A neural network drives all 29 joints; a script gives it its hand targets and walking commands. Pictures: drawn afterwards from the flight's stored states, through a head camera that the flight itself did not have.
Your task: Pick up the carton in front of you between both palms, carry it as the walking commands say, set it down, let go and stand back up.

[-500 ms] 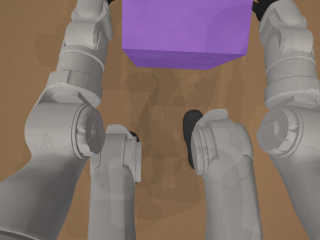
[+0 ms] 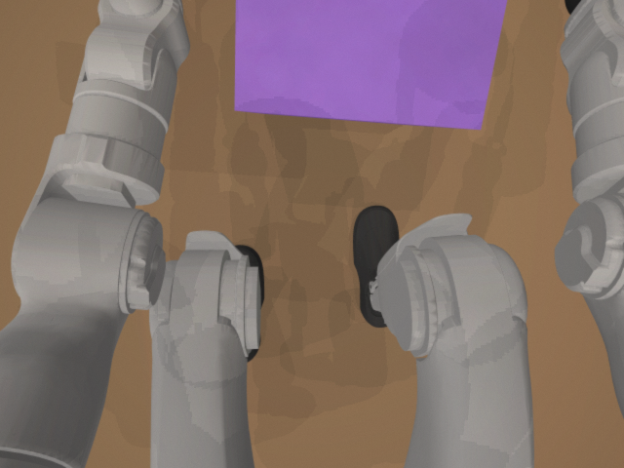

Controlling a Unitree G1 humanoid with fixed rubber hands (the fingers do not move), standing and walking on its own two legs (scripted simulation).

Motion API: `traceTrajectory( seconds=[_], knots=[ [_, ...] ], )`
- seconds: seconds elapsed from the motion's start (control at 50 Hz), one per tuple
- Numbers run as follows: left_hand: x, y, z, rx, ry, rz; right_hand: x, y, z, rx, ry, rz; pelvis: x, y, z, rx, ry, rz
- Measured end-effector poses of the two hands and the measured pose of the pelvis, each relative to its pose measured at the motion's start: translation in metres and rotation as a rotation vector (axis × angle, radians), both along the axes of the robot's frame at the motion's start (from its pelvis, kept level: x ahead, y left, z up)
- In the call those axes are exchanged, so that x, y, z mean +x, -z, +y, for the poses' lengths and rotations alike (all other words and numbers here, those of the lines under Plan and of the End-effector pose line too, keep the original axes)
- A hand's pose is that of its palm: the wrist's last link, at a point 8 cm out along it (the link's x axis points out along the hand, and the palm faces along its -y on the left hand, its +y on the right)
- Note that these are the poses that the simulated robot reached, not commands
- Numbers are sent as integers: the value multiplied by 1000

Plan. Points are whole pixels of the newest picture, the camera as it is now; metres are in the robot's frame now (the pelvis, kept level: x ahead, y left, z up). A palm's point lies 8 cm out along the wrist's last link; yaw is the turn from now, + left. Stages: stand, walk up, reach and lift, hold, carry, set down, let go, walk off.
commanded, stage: set down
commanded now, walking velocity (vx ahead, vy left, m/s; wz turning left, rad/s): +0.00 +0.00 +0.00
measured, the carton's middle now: (352, 23) +0.51 -0.09 -0.25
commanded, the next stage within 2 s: let go in 0.96 s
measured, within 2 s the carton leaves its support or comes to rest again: neither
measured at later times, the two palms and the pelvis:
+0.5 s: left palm out of the picture +0.57 +0.08 +0.00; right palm out of the picture +0.51 -0.30 +0.00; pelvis +0.01 +0.00 +0.11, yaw +0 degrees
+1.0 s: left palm out of the picture +0.57 +0.09 +0.15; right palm out of the picture +0.50 -0.31 +0.15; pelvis +0.04 -0.01 +0.25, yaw -2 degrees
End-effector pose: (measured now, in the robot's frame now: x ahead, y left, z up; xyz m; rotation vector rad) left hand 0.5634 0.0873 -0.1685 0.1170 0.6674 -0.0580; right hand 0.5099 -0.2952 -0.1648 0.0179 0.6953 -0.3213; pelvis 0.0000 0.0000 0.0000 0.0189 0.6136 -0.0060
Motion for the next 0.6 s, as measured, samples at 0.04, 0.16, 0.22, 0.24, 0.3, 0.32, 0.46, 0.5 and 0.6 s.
traceTrajectory(
  seconds=[0.04, 0.16, 0.22, 0.24, 0.3, 0.32, 0.46, 0.5, 0.6],
  knots=[
    [3, -14, -2, 4, -2, -24, 4, -12, 2, 7, -5, -25, 0, -2, 0, 3, 6, 3],
    [7, -70, -11, 14, -11, -47, 3, -62, 4, 12, -10, -62, -1, -27, 1, 13, 17, 27],
    [8, -95, -13, 17, -20, -29, -1, -86, 1, 11, -6, -52, 0, -45, 1, 19, 22, 59],
    [8, -103, -14, 17, -23, -25, -2, -94, 0, 10, -6, -50, 1, -51, 0, 21, 24, 71],
    [9, -124, -13, 16, -29, -18, -3, -115, -2, 7, -9, -49, 3, -67, 0, 27, 29, 105],
    [10, -130, -13, 15, -31, -18, -2, -121, -2, 6, -11, -50, 3, -71, -1, 28, 30, 114],
    [11, -163, -6, 17, -38, -35, 1, -157, -1, -2, -22, -59, 8, -101, -3, 33, 32, 162],
    [11, -173, -4, 18, -37, -41, 1, -167, -2, -6, -23, -61, 10, -110, -4, 33, 32, 172],
    [10, -199, -3, 18, -32, -47, -1, -196, -8, -10, -24, -62, 15, -136, -5, 29, 34, 187]
  ],
)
